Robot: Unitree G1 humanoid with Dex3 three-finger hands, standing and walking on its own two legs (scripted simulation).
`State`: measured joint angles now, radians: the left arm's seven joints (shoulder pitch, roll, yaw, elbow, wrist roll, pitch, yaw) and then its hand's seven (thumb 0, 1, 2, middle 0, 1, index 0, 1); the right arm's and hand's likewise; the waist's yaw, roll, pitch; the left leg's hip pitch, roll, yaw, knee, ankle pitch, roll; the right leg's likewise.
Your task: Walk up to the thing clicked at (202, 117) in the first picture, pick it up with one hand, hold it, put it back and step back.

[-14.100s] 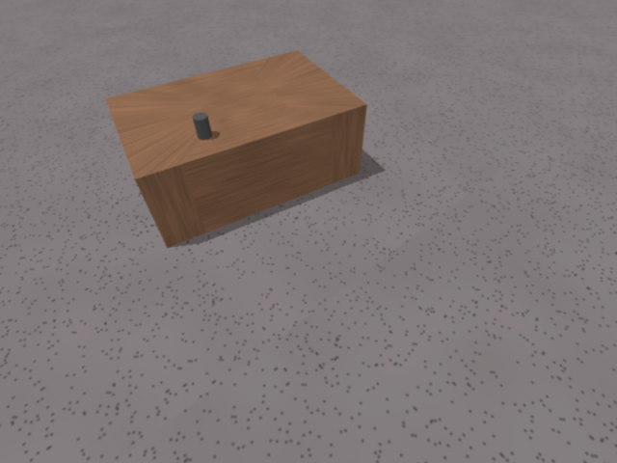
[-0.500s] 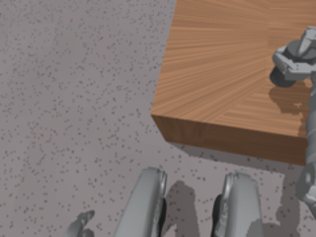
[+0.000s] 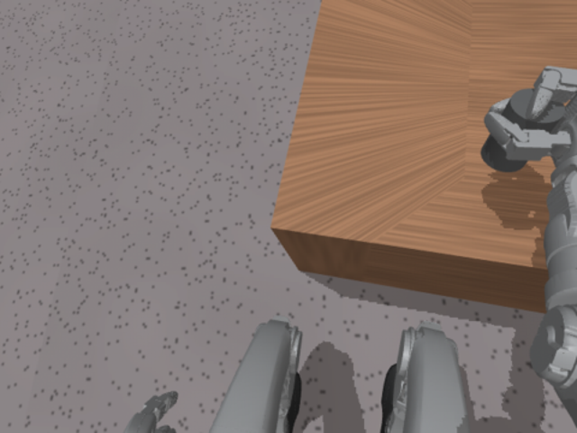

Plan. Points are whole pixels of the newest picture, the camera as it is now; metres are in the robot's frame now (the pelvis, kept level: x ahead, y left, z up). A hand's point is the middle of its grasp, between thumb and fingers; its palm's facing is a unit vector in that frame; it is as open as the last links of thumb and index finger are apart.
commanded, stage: settle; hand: right
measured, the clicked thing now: (518, 132) +0.51 -0.23 -0.01
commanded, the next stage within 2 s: lift in 0.04 s
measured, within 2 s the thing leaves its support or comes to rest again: neither
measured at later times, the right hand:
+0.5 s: hand (548, 119) +0.49 -0.22 +0.06, palm faces +0.09 +1.00 -0.02, open 5.0 cm
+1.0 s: hand out of the picture +0.41 -0.21 +0.16, palm faces +0.09 +1.00 +0.00, open 5.0 cm
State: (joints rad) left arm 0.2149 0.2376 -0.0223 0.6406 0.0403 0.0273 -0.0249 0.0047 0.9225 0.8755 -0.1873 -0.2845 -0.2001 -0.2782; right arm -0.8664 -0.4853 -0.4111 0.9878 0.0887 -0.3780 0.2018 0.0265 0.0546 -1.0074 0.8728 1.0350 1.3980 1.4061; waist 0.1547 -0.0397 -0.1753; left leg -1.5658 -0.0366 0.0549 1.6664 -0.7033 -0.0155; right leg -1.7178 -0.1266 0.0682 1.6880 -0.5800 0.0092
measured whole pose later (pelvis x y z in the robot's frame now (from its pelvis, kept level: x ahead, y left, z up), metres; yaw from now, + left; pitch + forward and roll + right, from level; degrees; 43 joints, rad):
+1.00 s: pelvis +0.02 +0.00 +0.12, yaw -4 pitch +20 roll +4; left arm 0.22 0.23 0.01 0.65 -0.01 -0.02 0.02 0.01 0.89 0.90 -0.19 -0.28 -0.19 -0.29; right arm -0.39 -0.28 -0.23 0.60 0.18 -0.34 0.18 0.03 0.06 -1.02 0.86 1.06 1.37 1.40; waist 0.07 -0.03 -0.14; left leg -0.95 0.00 0.05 1.17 -0.57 -0.02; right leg -1.09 -0.09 0.02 1.20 -0.46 0.01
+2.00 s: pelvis +0.05 -0.01 +0.18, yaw -5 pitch +10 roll +1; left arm 0.22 0.22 0.00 0.66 -0.02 -0.02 0.05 0.01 0.92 0.88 -0.19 -0.29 -0.20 -0.28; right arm -0.16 -0.20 -0.13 0.44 0.20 -0.34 0.15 0.03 0.06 -1.01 0.86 1.06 1.38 1.42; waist 0.02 -0.01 -0.07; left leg -0.56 0.02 0.01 0.85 -0.47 -0.02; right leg -0.67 -0.07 -0.03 0.88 -0.38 0.01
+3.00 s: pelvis +0.05 +0.00 +0.19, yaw -5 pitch +7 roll +1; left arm 0.21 0.22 -0.01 0.67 -0.02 -0.02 0.05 0.01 0.91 0.90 -0.19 -0.30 -0.20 -0.29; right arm -0.12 -0.19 -0.11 0.41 0.20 -0.32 0.14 0.04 0.06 -1.02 0.86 1.06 1.39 1.41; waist 0.01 -0.02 -0.05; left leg -0.46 0.01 0.02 0.78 -0.44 -0.01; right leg -0.56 -0.07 -0.03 0.78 -0.33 0.02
